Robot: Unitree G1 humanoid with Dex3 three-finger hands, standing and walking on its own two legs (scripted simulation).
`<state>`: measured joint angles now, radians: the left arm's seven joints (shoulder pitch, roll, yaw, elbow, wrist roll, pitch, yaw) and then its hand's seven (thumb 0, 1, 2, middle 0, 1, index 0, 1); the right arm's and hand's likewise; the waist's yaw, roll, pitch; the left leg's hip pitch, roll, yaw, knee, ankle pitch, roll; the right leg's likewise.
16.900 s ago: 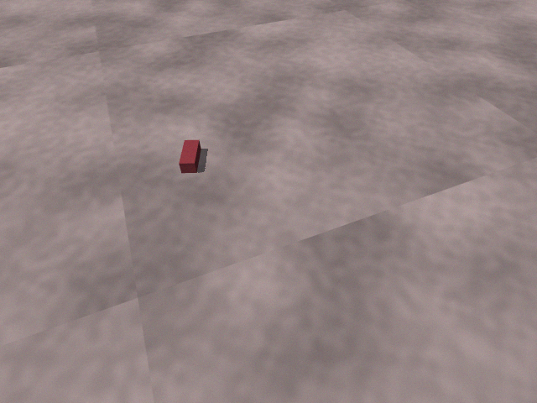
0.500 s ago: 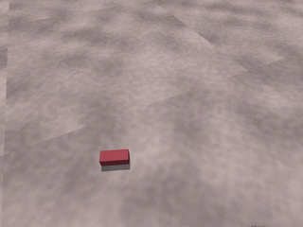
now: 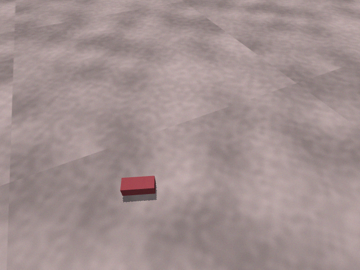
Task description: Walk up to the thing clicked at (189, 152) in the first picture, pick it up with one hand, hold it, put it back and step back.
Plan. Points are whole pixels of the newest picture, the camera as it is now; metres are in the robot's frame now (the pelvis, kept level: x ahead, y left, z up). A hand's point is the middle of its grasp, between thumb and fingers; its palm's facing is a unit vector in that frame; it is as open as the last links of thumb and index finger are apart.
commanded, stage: stand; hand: left
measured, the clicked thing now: (138, 185) +0.73 +0.25 -0.75
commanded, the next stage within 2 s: walk up in 0.38 s
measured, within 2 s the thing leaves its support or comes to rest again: neither
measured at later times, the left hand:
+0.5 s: hand out of the picture +0.07 +0.26 -0.15, palm faces -0.04 -0.93 -0.35, open 7.4 cm
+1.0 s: hand out of the picture +0.16 +0.29 -0.18, palm faces -0.01 -0.94 -0.35, open 7.4 cm
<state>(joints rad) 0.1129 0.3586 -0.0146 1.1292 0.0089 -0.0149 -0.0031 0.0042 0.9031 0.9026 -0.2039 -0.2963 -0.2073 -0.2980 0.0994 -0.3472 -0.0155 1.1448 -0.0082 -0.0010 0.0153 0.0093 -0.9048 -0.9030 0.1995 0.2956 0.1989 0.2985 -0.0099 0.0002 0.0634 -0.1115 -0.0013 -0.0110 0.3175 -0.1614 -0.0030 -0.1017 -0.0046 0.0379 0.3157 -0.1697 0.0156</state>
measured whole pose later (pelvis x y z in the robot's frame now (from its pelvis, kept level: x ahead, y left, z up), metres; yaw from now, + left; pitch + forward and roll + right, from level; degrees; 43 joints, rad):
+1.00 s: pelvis +0.15 +0.02 -0.03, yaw +1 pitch -5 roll -1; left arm 0.35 0.41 0.04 0.89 0.00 -0.03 -0.02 0.01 0.90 0.90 -0.20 -0.30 -0.21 -0.30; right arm 0.19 -0.37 -0.08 0.83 -0.02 -0.04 0.06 0.01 -0.91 -0.90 0.20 0.30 0.20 0.30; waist 0.02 -0.02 0.15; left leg -0.37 0.00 0.06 0.64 -0.19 0.06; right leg -0.20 0.02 0.07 1.04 -0.50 -0.05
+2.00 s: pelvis +0.30 +0.02 -0.01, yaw -1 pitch -3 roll +0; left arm 0.05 0.37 -0.01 1.10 0.00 0.00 -0.01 0.00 0.90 0.90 -0.20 -0.30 -0.21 -0.30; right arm 0.09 -0.36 -0.01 1.08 0.00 -0.01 0.00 0.01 -0.90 -0.90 0.20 0.30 0.20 0.30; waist -0.01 -0.02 0.06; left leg -0.10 0.00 0.02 0.40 -0.25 0.01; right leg -0.16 -0.04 -0.01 0.40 -0.19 0.03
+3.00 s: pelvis +0.30 +0.00 +0.00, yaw -1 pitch -2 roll +0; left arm 0.07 0.35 0.00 1.13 0.01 -0.01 -0.01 0.00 0.90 0.90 -0.20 -0.30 -0.21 -0.30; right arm 0.10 -0.35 -0.01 1.13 -0.01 0.00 0.01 0.01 -0.90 -0.90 0.20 0.30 0.20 0.30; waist -0.01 0.01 0.06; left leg -0.07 0.03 0.01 0.30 -0.19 -0.03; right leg -0.13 -0.02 -0.02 0.32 -0.15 0.01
